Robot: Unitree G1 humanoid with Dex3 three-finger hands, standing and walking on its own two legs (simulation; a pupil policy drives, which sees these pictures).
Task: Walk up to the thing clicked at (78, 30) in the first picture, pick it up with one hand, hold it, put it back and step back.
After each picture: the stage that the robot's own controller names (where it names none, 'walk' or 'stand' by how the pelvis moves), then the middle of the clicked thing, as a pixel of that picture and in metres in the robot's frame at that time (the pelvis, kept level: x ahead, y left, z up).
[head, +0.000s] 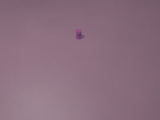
stand; (78, 34) +1.44 +0.02 -0.72
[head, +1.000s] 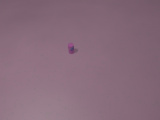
walk; (71, 48) +1.29 +0.21 -0.71
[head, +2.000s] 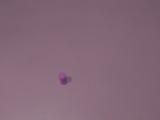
walk; (62, 78) +0.78 +0.25 -0.71
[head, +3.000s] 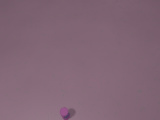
walk; (65, 113) +0.43 +0.20 -0.71
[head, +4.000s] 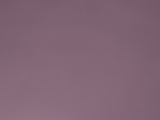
stand; out of the picture +0.33 +0.15 -0.71
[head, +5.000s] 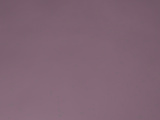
stand; out of the picture +0.32 +0.15 -0.72
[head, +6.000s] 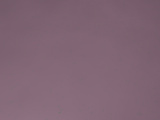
stand; out of the picture +0.32 +0.16 -0.73
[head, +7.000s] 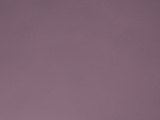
stand; out of the picture +0.32 +0.17 -0.73
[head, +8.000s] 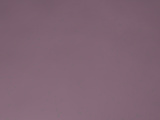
stand; out of the picture +0.32 +0.17 -0.73
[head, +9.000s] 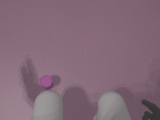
go down; (46, 82) +0.37 +0.16 -0.45
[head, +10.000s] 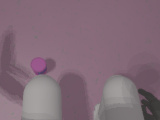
go down; (39, 67) +0.40 +0.18 -0.32
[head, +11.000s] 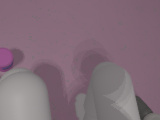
close in; (3, 60) +0.39 +0.21 -0.23
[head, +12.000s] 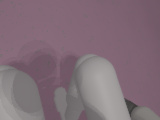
close; out of the picture +0.39 +0.22 -0.22
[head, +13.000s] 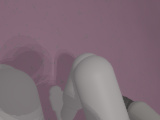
close; out of the picture +0.39 +0.23 -0.22
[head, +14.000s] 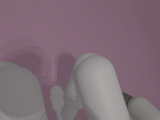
lift; out of the picture +0.37 +0.23 -0.22
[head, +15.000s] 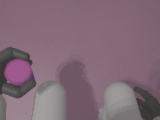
lift; (21, 76) +0.31 +0.21 -0.04
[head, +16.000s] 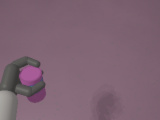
hold; (33, 84) +0.32 +0.17 +0.03
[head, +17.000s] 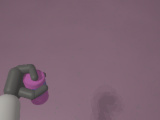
hold; (36, 87) +0.31 +0.17 +0.01
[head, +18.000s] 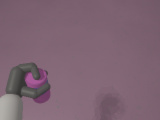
hold; (38, 86) +0.32 +0.16 +0.02
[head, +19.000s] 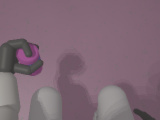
crouch; (30, 60) +0.39 +0.18 -0.08
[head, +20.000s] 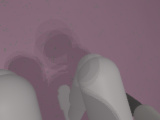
lower; out of the picture +0.41 +0.27 -0.22
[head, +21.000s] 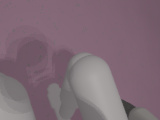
lower; out of the picture +0.42 +0.25 -0.22
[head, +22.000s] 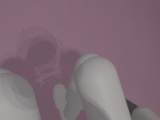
lower; out of the picture +0.40 +0.25 -0.22
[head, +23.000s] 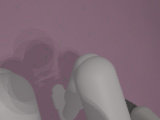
lower; out of the picture +0.40 +0.25 -0.22
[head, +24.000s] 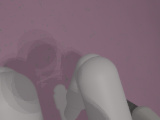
loosen; out of the picture +0.39 +0.23 -0.22
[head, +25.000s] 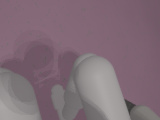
withdraw; out of the picture +0.39 +0.22 -0.23
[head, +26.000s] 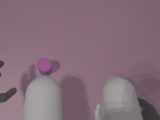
walk; (45, 67) +0.41 +0.17 -0.34
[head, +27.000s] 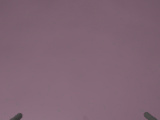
stand; out of the picture +0.33 +0.13 -0.66
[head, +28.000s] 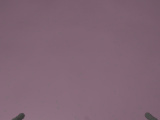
stand; out of the picture +0.35 +0.15 -0.66
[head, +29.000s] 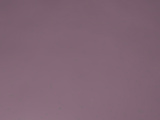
stand; out of the picture +0.35 +0.14 -0.69
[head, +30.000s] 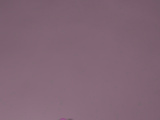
walk; out of the picture +0.36 +0.14 -0.72
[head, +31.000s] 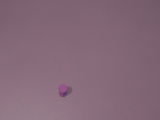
walk; (63, 91) +0.53 +0.09 -0.70
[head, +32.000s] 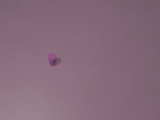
walk; (52, 59) +0.80 +0.23 -0.70
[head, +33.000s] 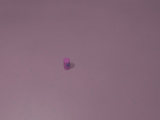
stand; (66, 64) +0.96 +0.16 -0.71
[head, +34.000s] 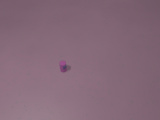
stand; (63, 66) +0.96 +0.19 -0.72
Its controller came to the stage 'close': yes
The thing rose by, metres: 0.73
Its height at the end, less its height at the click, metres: +0.00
